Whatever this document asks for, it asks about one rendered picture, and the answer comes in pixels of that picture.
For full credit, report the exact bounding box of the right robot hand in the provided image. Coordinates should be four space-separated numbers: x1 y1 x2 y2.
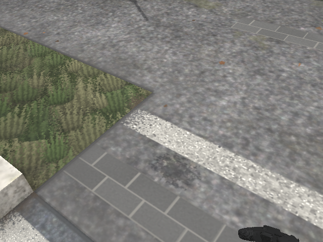
238 225 299 242

